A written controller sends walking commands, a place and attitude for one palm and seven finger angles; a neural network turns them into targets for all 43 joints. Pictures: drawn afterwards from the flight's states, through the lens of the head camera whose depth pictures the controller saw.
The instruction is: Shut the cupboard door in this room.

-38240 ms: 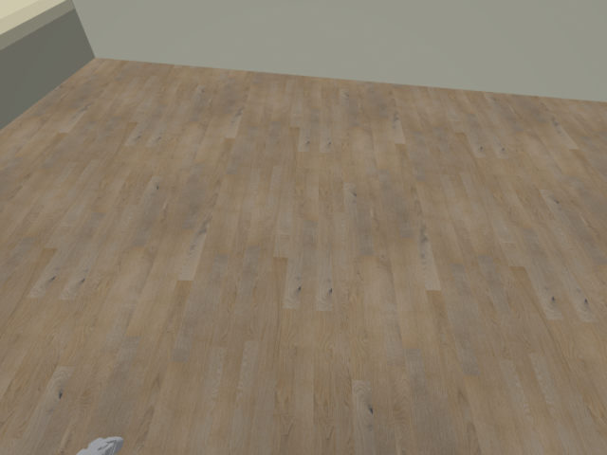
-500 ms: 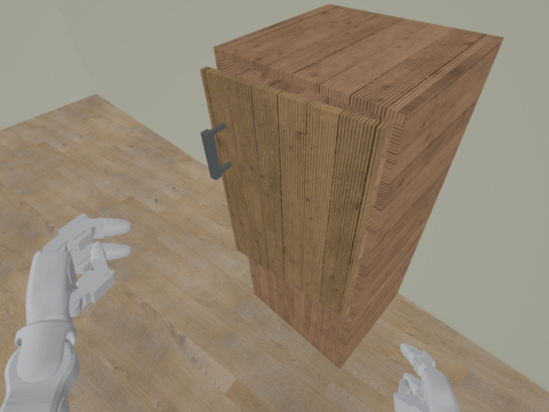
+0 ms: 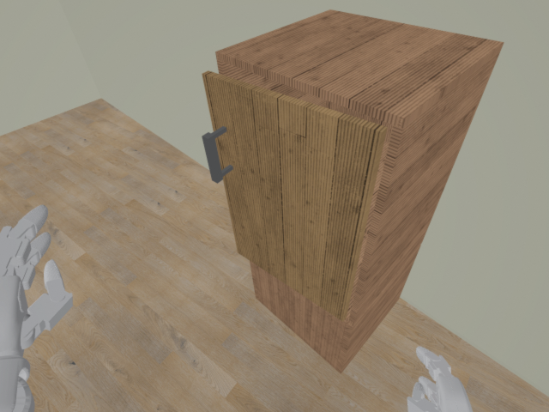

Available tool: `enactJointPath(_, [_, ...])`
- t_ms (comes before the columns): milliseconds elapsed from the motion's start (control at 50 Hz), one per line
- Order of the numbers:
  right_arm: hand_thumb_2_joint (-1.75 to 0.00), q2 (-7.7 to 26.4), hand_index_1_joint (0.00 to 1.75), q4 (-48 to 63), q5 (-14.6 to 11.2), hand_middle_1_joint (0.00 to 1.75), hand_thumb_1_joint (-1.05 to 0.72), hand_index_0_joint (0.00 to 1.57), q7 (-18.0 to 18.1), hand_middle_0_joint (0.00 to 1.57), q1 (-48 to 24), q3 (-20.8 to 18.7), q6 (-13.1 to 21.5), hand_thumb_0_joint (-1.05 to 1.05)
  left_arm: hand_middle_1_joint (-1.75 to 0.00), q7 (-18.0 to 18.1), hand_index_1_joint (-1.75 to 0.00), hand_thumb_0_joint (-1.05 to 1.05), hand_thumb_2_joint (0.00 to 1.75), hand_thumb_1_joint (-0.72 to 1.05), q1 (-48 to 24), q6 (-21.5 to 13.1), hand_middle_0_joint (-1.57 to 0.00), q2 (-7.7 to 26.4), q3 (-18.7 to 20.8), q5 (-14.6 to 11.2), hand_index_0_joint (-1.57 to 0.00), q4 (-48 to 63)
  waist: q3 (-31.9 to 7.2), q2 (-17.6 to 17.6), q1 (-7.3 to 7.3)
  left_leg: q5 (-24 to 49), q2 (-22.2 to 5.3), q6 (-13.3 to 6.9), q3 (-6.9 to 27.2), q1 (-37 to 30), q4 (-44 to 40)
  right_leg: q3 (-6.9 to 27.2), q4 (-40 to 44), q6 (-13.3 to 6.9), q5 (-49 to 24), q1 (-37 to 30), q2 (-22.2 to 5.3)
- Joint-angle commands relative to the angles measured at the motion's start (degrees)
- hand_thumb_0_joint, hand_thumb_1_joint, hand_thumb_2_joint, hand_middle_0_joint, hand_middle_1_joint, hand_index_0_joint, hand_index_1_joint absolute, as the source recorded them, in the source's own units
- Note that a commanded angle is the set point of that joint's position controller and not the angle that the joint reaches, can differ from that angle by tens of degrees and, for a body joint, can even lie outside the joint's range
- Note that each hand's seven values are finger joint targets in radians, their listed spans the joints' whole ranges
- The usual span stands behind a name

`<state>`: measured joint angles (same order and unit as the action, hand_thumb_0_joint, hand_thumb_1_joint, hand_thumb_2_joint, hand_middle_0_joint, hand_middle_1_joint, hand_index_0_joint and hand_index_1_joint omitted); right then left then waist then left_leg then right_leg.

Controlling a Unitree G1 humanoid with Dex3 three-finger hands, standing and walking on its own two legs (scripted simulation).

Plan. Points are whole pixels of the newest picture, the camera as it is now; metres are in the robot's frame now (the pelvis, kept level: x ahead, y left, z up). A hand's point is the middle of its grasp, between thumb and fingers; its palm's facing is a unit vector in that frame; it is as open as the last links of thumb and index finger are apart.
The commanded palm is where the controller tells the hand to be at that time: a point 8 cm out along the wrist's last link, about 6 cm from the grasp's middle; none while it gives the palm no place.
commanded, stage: draw the hand back to the body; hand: left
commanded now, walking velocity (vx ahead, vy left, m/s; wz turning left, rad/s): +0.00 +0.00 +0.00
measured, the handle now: (219, 154) +0.63 +0.21 +0.04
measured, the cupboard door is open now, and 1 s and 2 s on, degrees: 6 6 6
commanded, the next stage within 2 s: step back with the hand held close in 0.08 s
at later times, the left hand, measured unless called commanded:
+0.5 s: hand (52, 299) +0.19 +0.28 +0.15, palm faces +0.37 -0.79 -0.49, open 7.4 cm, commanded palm +0.12 +0.31 +0.17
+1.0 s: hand out of the picture +0.08 +0.29 +0.16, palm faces +0.52 -0.73 -0.44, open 7.4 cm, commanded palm +0.02 +0.32 +0.17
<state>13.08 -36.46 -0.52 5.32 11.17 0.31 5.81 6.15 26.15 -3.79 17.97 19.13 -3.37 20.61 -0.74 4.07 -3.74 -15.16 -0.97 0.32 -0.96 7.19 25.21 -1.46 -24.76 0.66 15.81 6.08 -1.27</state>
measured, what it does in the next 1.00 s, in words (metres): shifts its weight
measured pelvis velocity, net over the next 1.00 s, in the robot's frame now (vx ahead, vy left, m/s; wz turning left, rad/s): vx -0.11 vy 0.02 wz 0.05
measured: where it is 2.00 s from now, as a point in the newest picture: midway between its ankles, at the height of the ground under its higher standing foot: outside the picture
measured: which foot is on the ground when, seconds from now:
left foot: down 0.00-1.00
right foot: down 0.00-1.00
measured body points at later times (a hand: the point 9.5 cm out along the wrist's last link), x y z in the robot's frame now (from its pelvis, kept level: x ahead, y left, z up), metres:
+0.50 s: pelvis -0.02 +0.02 +0.00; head -0.02 +0.00 +0.45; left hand +0.16 +0.32 +0.18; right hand +0.15 -0.24 -0.09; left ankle -0.01 +0.12 -0.74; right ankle -0.02 -0.12 -0.74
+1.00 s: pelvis -0.11 +0.02 -0.03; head -0.11 +0.03 +0.42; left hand +0.05 +0.33 +0.18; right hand +0.05 -0.22 -0.11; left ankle -0.02 +0.13 -0.74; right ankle -0.03 -0.12 -0.74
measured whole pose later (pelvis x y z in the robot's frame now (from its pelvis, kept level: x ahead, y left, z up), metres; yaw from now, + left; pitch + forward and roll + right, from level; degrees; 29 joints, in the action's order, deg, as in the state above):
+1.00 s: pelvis -0.11 +0.02 -0.03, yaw +3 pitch -1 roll -2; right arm 12.0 -34.1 -0.5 4.8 15.0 0.2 4.7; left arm 8.9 28.0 -14.3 22.0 26.0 -0.7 26.3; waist 0.6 0.7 0.1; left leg -18.6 -1.4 -2.1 -1.1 27.2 41.7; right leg 0.6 -36.7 1.7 12.6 23.2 0.0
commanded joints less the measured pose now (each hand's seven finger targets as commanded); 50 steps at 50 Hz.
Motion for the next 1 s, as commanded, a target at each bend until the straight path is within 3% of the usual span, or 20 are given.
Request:
enactJointPath(0, [-0.9, 4.86, 0.3, 9.33, 0.35, 0.3, -0.9, 0.2, 0.45, 0.2, -7.28, -1.34, 3.52, 0.0, -0.3, 1.27, -0.3, 0.0, 0.9, 0.9, -4.74, -4.12, -0.2, 12.89, 8.41, -0.09, -0.2, 12.68, -2.39, -0.81, 0.03, 12.98, 0.57, -1.47, -1.82, -0.1, -3.24, -1.52, 3.31, -0.53, -12.87, 0.61, 1.28])
enactJointPath(180, [-0.9, 5.01, 0.3, 9.61, 0.24, 0.3, -0.9, 0.2, 0.23, 0.2, -7.23, -1.65, 3.09, 0.0, -0.3, 0.63, -0.3, 0.0, 0.9, 0.9, -4.06, -4.19, -0.2, 12.18, 8.1, -0.38, -0.2, 12.08, -3.03, -1.66, 0.19, 12.67, 0.38, -1.65, -2.31, -0.63, -3.41, -1.1, 3.97, -0.3, -12.73, 0.42, 1.27])
enactJointPath(200, [-0.9, 6.66, 0.3, 10.98, -0.23, 0.3, -0.9, 0.2, -0.05, 0.2, -6.84, -2.02, 1.89, 0.0, -0.3, 1.01, -0.3, 0.0, 0.9, 0.9, -10.27, -6.42, -0.2, 18.12, 13.29, -0.15, -0.2, 14.7, -1.39, -1.85, 2.41, 8.8, -0.91, -2.59, -1.89, 2.78, 0.31, 4.31, 6.81, -1.07, -16.06, 4.65, -1.98])
enactJointPath(220, [-0.9, 6.15, 0.3, 9.87, 0.07, 0.3, -0.9, 0.2, 0.1, 0.2, -6.78, -2.02, 1.2, 0.0, -0.3, 0.8, -0.3, 0.0, 0.9, 0.9, -5.76, -6.87, -0.2, 15.33, 10.91, -0.12, -0.2, 10.66, -2.52, -4.81, 2.91, 8.39, -0.54, -2.44, -1.3, 2.73, 2.08, 5.0, 6.75, -1.7, -18.18, 5.12, -3.75])
enactJointPath(240, [-0.9, 6.24, 0.3, 10.06, 0.09, 0.3, -0.9, 0.2, 0.15, 0.2, -6.77, -2.33, 0.63, 0.0, -0.3, 0.75, -0.3, 0.0, 0.9, 0.9, -4.72, -7.4, -0.2, 15.76, 11.18, 0.06, -0.2, 10.7, -2.81, -6.23, 2.8, 9.02, -0.23, -2.22, -1.19, 3.17, 3.12, 5.43, 6.5, -2.04, -20.84, 5.4, -4.53])
enactJointPath(260, [-0.9, 5.92, 0.3, 10.15, 0.07, 0.3, -0.9, 0.2, 0.08, 0.2, -7.07, -2.35, 0.07, 0.0, -0.3, 0.65, -0.3, 0.0, 0.9, 0.9, -3.17, -7.67, -0.2, 14.19, 9.52, 0.14, -0.2, 10.48, -4.06, -5.99, 3.08, 9.89, -0.4, -2.06, -1.42, 3.13, 3.82, 5.52, 5.47, -2.15, -22.78, 5.27, -5.3])
enactJointPath(320, [-0.9, 6.65, 0.3, 11.02, -0.09, 0.3, -0.9, 0.2, 0.22, 0.2, -6.62, -3.06, -1.39, 0.0, -0.3, 1.19, -0.3, 0.0, 0.9, 0.9, -0.61, -7.97, -0.2, 14.69, 10.04, -0.01, -0.2, 12.03, -7.98, -2.62, 3.32, 17.55, -1.59, -1.75, -1.24, 1.95, 2.48, 3.71, 1.45, -1.4, -27.15, 3.84, -4.09])
enactJointPath(380, [-0.9, 6.78, 0.3, 12.52, -0.3, 0.3, -0.9, 0.2, 0.67, 0.2, -6.86, -3.23, -2.78, 0.0, -0.3, 1.6, -0.3, 0.0, 0.9, 0.9, 1.31, -7.75, -0.2, 16.12, 11.63, -0.35, -0.2, 13.74, -10.54, -2.15, 3.08, 25.44, -2.84, -1.63, -0.58, 2.16, 1.42, 1.98, -1.71, -0.41, -30.0, 1.63, -2.32])
enactJointPath(460, [-0.9, 6.83, 0.3, 13.86, -0.46, 0.3, -0.9, 0.2, 0.99, 0.2, -6.47, -3.18, -4.2, 0.0, -0.3, 2.07, -0.3, 0.0, 0.9, 0.9, 3.05, -7.59, -0.2, 16.77, 12.47, -0.51, -0.2, 14.77, -10.28, -0.99, 3.12, 24.45, -3.46, -1.68, 0.29, 6.03, -0.15, 1.57, -3.51, -0.01, -27.89, 0.22, -1.32])
enactJointPath(560, [-0.9, 7.33, 0.3, 14.54, -0.7, 0.3, -0.9, 0.2, 1.04, 0.2, -5.73, -3.29, -4.33, 0.0, -0.3, 2.59, -0.3, 0.0, 0.9, 0.9, 3.9, -8.35, -0.2, 16.42, 12.41, -0.22, -0.2, 15.08, -7.5, -0.13, 3.36, 11.26, -4.14, -2.63, 1.65, 14.44, -3.17, 1.89, -4.22, 0.6, -19.01, -0.76, -0.16])
enactJointPath(640, [-0.9, 8.25, 0.3, 14.52, -0.64, 0.3, -0.9, 0.2, 1.03, 0.2, -5.38, -3.68, -3.22, 0.0, -0.3, 3.01, -0.3, 0.0, 0.9, 0.9, 2.46, -9.71, -0.2, 17.16, 13.69, 0.71, -0.2, 15.12, -4.43, 1.27, 3.49, -9.73, -4.96, -4.39, 3.31, 26.29, -6.21, 3.31, -5.73, 0.87, -11.25, -3.94, 0.78])
enactJointPath(680, [-0.9, 7.9, 0.3, 14.51, -0.79, 0.3, -0.9, 0.2, 0.93, 0.2, -4.67, -3.41, -2.4, 0.0, -0.3, 3.22, -0.3, 0.0, 0.9, 0.9, 1.85, -10.64, -0.2, 15.65, 12.57, 1.26, -0.2, 15.18, -3.13, 0.64, 3.84, -17.68, -5.12, -4.99, 4.37, 31.02, -6.54, 3.88, -6.48, 0.69, -6.39, -4.1, 0.5])
enactJointPath(760, [-0.9, 8.13, 0.3, 13.92, -0.43, 0.3, -0.9, 0.2, 1.01, 0.2, -3.79, -3.32, -0.4, 0.0, -0.3, 3.64, -0.3, 0.0, 0.9, 0.9, -0.77, -12.35, -0.2, 15.37, 12.46, 2.22, -0.2, 17.5, -2.33, 2.45, 4.19, -24.55, -6.27, -5.9, 6.76, 35.55, -7.18, 4.06, -8.72, 0.56, -0.71, -3.89, 1.37])
enactJointPath(840, [-0.9, 8.61, 0.3, 12.97, 0.0, 0.3, -0.9, 0.2, 1.0, 0.2, -3.54, -3.52, 1.63, 0.0, -0.3, 4.05, -0.3, 0.0, 0.9, 0.9, -1.37, -13.41, -0.2, 16.96, 14.76, 2.84, -0.2, 18.27, -3.79, 5.77, 3.7, -28.05, -8.43, -6.83, 9.11, 39.71, -8.79, 3.73, -14.8, 0.86, -2.95, -7.55, 3.64])
enactJointPath(860, [-0.9, 8.03, 0.3, 12.94, -0.02, 0.3, -0.9, 0.2, 0.92, 0.2, -3.37, -3.28, 1.91, 0.0, -0.3, 3.92, -0.3, 0.0, 0.9, 0.9, -1.75, -13.64, -0.2, 15.19, 13.36, 2.96, -0.2, 18.61, -3.32, 6.23, 3.95, -28.9, -8.71, -6.96, 9.02, 41.11, -8.48, 3.84, -15.86, 0.74, -3.08, -7.9, 3.56])
enactJointPath(900, [-0.9, 7.79, 0.3, 12.4, 0.04, 0.3, -0.9, 0.2, 0.67, 0.2, -2.62, -3.54, 2.46, 0.0, -0.3, 3.98, -0.3, 0.0, 0.9, 0.9, -1.12, -13.94, -0.2, 15.59, 14.11, 2.89, -0.2, 17.69, -2.99, 3.13, 4.0, -28.06, -6.92, -6.2, 6.76, 40.13, -3.56, 7.14, -13.23, -0.21, -1.7, -4.91, 2.27])
enactJointPath(920, [-0.9, 7.49, 0.3, 12.22, 0.16, 0.3, -0.9, 0.2, 0.47, 0.2, -2.29, -3.67, 2.64, 0.0, -0.3, 3.98, -0.3, 0.0, 0.9, 0.9, -1.02, -14.04, -0.2, 15.63, 14.17, 2.73, -0.2, 17.45, -2.21, -0.06, 4.11, -27.06, -4.76, -5.17, 4.8, 37.52, 0.66, 10.67, -8.71, -1.23, 1.86, -0.04, 0.47])
enactJointPath(940, [-0.9, 7.47, 0.3, 11.52, 0.43, 0.3, -0.9, 0.2, 0.31, 0.2, -1.89, -3.94, 2.72, 0.0, -0.3, 4.08, -0.3, 0.0, 0.9, 0.9, -1.44, -14.19, -0.2, 17.13, 15.06, 2.53, -0.2, 18.1, -2.18, -3.34, 4.24, -23.28, -2.34, -3.7, 2.9, 32.32, 6.06, 15.25, -2.63, -2.78, 5.35, 6.3, -2.55])
enactJointPath(960, [-0.9, 5.97, 0.3, 10.77, 0.64, 0.3, -0.9, 0.2, -0.14, 0.2, -1.36, -3.26, 2.6, 0.0, -0.3, 4.19, -0.3, 0.0, 0.9, 0.9, -1.77, -13.97, -0.2, 15.81, 13.06, 1.92, -0.2, 18.08, -1.48, -7.53, 4.55, -17.96, -0.52, -1.94, 1.7, 26.29, 11.02, 18.74, 2.61, -4.8, 9.79, 14.02, -6.73])
enactJointPath(980, [-0.9, 5.48, 0.3, 9.74, 0.75, 0.3, -0.9, 0.2, -0.56, 0.2, -1.56, -3.07, 2.44, 0.0, -0.3, 4.5, -0.3, 0.0, 0.9, 0.9, -2.56, -13.86, -0.2, 16.07, 12.33, 1.64, -0.2, 18.34, -1.74, -10.73, 4.73, -13.17, 0.56, -0.85, 0.65, 20.16, 14.96, 20.52, 6.52, -6.14, 12.52, 19.86, -9.44])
